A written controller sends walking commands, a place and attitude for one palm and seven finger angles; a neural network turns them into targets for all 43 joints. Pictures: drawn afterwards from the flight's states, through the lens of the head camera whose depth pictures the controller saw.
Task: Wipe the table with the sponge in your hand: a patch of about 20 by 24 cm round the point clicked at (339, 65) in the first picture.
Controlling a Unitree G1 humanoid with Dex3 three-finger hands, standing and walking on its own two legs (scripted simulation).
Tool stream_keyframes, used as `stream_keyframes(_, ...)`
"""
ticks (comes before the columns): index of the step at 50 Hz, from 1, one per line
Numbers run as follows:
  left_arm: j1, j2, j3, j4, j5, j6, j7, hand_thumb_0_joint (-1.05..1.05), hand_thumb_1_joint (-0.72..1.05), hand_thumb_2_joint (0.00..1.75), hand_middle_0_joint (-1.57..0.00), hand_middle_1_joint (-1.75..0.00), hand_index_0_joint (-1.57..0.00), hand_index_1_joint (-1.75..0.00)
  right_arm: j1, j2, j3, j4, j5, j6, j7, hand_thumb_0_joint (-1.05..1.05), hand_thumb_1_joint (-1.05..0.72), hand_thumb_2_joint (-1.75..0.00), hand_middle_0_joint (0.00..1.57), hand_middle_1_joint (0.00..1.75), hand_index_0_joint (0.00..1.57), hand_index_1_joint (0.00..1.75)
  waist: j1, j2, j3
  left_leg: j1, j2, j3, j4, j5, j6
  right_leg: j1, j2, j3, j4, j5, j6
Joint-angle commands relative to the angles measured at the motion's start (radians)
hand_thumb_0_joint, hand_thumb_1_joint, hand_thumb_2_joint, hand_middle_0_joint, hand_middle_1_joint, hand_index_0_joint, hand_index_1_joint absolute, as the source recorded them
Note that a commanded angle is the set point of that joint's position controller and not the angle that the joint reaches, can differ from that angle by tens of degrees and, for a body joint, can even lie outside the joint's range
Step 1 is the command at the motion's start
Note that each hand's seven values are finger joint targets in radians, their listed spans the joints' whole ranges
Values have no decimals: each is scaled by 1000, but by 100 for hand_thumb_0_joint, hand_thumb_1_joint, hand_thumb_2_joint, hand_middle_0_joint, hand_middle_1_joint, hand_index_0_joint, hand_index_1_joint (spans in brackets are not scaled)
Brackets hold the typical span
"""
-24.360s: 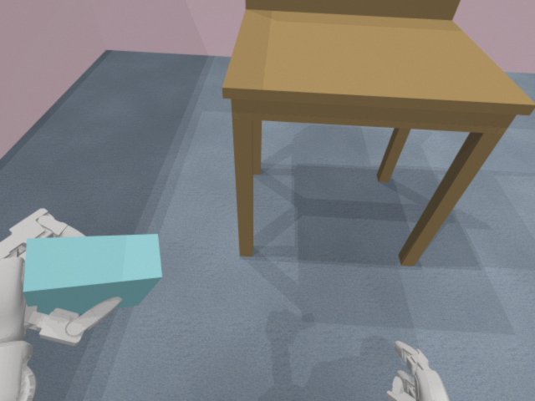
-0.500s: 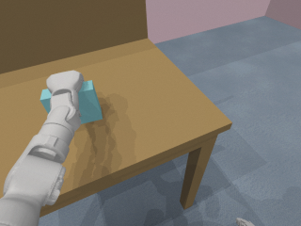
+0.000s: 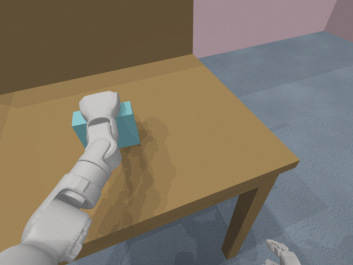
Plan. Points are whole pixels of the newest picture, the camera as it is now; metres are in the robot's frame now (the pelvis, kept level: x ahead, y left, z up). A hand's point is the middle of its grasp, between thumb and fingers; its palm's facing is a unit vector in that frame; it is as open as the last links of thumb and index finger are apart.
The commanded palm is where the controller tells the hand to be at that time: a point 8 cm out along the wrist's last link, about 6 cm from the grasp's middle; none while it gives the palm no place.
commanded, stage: wipe back along the third lane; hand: left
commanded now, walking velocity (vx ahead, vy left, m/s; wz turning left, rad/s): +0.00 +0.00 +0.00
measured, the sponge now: (111, 134) +0.41 +0.21 +0.09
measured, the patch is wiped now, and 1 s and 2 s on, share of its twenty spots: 1.00 1.00 1.00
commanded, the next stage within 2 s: slide back across to the middle lane in 1.26 s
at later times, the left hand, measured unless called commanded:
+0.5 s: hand (116, 139) +0.35 +0.17 +0.13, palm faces +0.13 -0.05 -0.99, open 9.5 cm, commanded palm +0.30 +0.16 +0.15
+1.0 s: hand (120, 155) +0.31 +0.14 +0.13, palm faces +0.12 -0.07 -0.99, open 9.5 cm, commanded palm +0.26 +0.14 +0.16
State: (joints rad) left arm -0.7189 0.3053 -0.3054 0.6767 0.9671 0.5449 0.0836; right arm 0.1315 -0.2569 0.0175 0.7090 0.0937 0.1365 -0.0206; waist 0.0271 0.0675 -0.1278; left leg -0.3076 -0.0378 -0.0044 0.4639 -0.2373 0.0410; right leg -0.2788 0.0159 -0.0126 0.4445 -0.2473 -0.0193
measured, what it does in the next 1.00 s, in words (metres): shifts its weight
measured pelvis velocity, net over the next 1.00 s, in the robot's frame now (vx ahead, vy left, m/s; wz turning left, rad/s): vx -0.02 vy -0.05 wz -0.02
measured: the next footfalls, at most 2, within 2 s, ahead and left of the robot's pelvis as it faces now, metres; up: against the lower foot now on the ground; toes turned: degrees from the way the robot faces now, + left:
none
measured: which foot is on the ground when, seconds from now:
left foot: down 0.00-1.00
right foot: down 0.00-1.00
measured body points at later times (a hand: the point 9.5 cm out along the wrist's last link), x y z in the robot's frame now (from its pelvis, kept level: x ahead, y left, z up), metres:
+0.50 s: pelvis +0.00 -0.01 +0.00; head -0.03 -0.05 +0.44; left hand +0.34 +0.16 +0.18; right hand +0.24 -0.20 -0.08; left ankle +0.00 +0.09 -0.74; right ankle -0.02 -0.11 -0.74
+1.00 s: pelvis -0.02 -0.05 +0.00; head -0.07 -0.10 +0.44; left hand +0.30 +0.14 +0.19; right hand +0.22 -0.27 -0.08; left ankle +0.00 +0.09 -0.74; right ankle -0.02 -0.11 -0.74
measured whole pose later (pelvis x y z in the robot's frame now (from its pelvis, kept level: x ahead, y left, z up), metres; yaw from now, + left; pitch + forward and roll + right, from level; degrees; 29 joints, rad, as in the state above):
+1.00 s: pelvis -0.02 -0.05 +0.00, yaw -1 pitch -2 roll +1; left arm -0.30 0.35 -0.34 0.10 0.96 0.68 -0.01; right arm 0.03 -0.29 0.04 0.65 0.10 0.16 0.00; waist 0.06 0.11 -0.10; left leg -0.20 0.01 -0.01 0.49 -0.25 0.00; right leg -0.20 0.07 -0.02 0.52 -0.28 -0.08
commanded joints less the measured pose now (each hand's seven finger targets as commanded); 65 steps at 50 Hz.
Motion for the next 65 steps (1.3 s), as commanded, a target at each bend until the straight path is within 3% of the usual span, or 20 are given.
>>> stream_keyframes(1, -163, -15, -13, -175, -36, 54, -42, 0, 10, 130, -120, -160, -120, -160, -198, -116, -30, -175, -3, -26, 21, 0, -90, -90, 20, 30, 20, 30, 11, -127, -219, 165, 30, -24, -21, 330, -5, 75, 21, -47, -12, 307, -53)
stream_keyframes(7, -124, -86, -74, -329, -45, 99, -70, 0, 10, 130, -120, -160, -120, -160, -269, -98, -18, -213, 4, -3, 49, 0, -90, -90, 20, 30, 20, 30, 16, -131, -202, 179, 39, -36, -9, 392, -10, 84, 22, -62, 15, 335, -62)
stream_keyframes(17, 18, -59, -67, -477, -33, 173, -88, 0, 10, 130, -120, -160, -120, -160, -342, -91, 0, -230, 2, 24, 66, 0, -90, -90, 20, 30, 20, 30, 47, -115, -167, 154, 33, -24, -5, 360, -12, 123, 23, -52, 32, 348, -69)
stream_keyframes(21, 66, -55, -80, -512, -30, 183, -95, 0, 10, 130, -120, -160, -120, -160, -349, -89, 1, -235, 5, 23, 69, 0, -90, -90, 20, 30, 20, 30, 44, -127, -155, 145, 25, -7, 0, 306, -6, 126, 21, -42, 28, 332, -62)
stream_keyframes(22, 93, -18, -41, -521, -35, 182, -95, 0, 10, 130, -120, -160, -120, -160, -353, -94, 3, -237, 5, 23, 68, 0, -90, -90, 20, 30, 20, 30, 51, -142, -144, 130, 30, -17, -10, 286, -7, 127, 23, -38, 25, 309, -64)
stream_keyframes(24, 75, -51, -82, -540, -39, 183, -98, 0, 10, 130, -120, -160, -120, -160, -358, -89, 4, -241, 8, 22, 64, 0, -90, -90, 20, 30, 20, 30, 40, -145, -130, 129, 25, -6, -12, 246, -3, 114, 19, -35, 14, 272, -57)
stream_keyframes(34, 99, 39, -25, -541, -42, 177, -106, 0, 10, 130, -120, -160, -120, -160, -373, -93, 10, -238, 14, 0, 37, 0, -90, -90, 20, 30, 20, 30, 42, -147, -70, 96, 15, 14, -28, 113, 1, 96, 10, 9, -32, 120, -41)
stream_keyframes(35, 97, 25, -38, -535, -42, 176, -108, 0, 10, 130, -120, -160, -120, -160, -371, -91, 11, -240, 13, -7, 35, 0, -90, -90, 20, 30, 20, 30, 44, -141, -71, 94, 9, 19, -26, 108, 3, 98, 9, 14, -36, 116, -39)
stream_keyframes(37, 152, 77, 19, -551, -43, 168, -110, 0, 10, 130, -120, -160, -120, -160, -376, -94, 8, -246, 11, -14, 33, 0, -90, -90, 20, 30, 20, 30, 59, -161, -84, 86, 8, 13, -25, 112, 4, 121, 10, 33, -43, 121, -40)
stream_keyframes(38, 166, 35, -23, -558, -46, 166, -113, 0, 10, 130, -120, -160, -120, -160, -381, -93, 10, -250, 11, -17, 34, 0, -90, -90, 20, 30, 20, 30, 55, -153, -90, 93, 5, 25, -20, 117, 5, 129, 5, 29, -38, 135, -35)
stream_keyframes(40, 201, 50, -7, -570, -50, 159, -114, 0, 10, 130, -120, -160, -120, -160, -375, -92, 6, -249, 10, -23, 34, 0, -90, -90, 20, 30, 20, 30, 59, -156, -96, 89, 1, 29, -13, 119, 6, 140, 4, 41, -43, 146, -31)
stream_keyframes(42, 269, 100, 51, -611, -60, 149, -117, 0, 10, 130, -120, -160, -120, -160, -383, -95, 5, -258, 6, -26, 35, 0, -90, -90, 20, 30, 20, 30, 73, -174, -105, 82, 0, 24, -11, 130, 6, 165, 5, 60, -45, 175, -29)
stream_keyframes(43, 266, 66, 13, -618, -66, 149, -120, 0, 10, 130, -120, -160, -120, -160, -391, -92, 7, -259, 8, -28, 33, 0, -90, -90, 20, 30, 20, 30, 64, -175, -79, 80, 1, 35, -10, 123, 7, 155, 0, 53, -48, 165, -23)
stream_keyframes(46, 257, 80, 13, -627, -62, 152, -124, 0, 10, 130, -120, -160, -120, -160, -388, -92, 7, -252, 8, -36, 26, 0, -90, -90, 20, 30, 20, 30, 57, -172, -40, 78, -1, 39, -6, 101, 7, 124, -2, 73, -68, 124, -20)
stream_keyframes(47, 274, 115, 51, -653, -68, 148, -127, 0, 10, 130, -120, -160, -120, -160, -394, -92, 6, -258, 8, -39, 25, 0, -90, -90, 20, 30, 20, 30, 65, -164, -48, 79, -1, 30, -10, 98, 7, 131, 0, 84, -75, 110, -22)
stream_keyframes(49, 269, 81, 12, -657, -63, 143, -129, 0, 10, 130, -120, -160, -120, -160, -391, -91, 8, -256, 7, -44, 19, 0, -90, -90, 20, 30, 20, 30, 57, -156, -37, 86, -2, 38, -6, 97, 8, 116, -2, 78, -74, 100, -21)
stream_keyframes(52, 322, 121, 59, -691, -66, 135, -134, 0, 10, 130, -120, -160, -120, -160, -395, -90, 5, -263, 4, -51, 18, 0, -90, -90, 20, 30, 20, 30, 70, -171, -53, 90, -3, 28, 0, 117, 10, 138, -1, 99, -75, 136, -22)
stream_keyframes(54, 340, 83, 20, -700, -65, 133, -135, 0, 10, 130, -120, -160, -120, -160, -391, -88, 6, -262, 5, -53, 19, 0, -90, -90, 20, 30, 20, 30, 62, -178, -50, 90, -3, 39, 7, 122, 9, 138, -5, 93, -67, 156, -17)
stream_keyframes(58, 436, 84, 36, -775, -73, 127, -131, 0, 10, 130, -120, -160, -120, -160, -397, -88, 3, -275, 1, -57, 31, 0, -90, -90, 20, 30, 20, 30, 76, -171, -87, 98, -3, 35, 18, 169, 11, 177, -1, 91, -37, 254, -19)
stream_keyframes(65, 491, 76, 31, -872, -81, 116, -125, 0, 10, 130, -120, -160, -120, -160, -396, -83, 5, -280, 1, -50, 31, 0, -90, -90, 20, 30, 20, 30, 69, -161, -44, 111, 3, 33, 23, 166, 10, 138, 2, 97, -48, 240, -19)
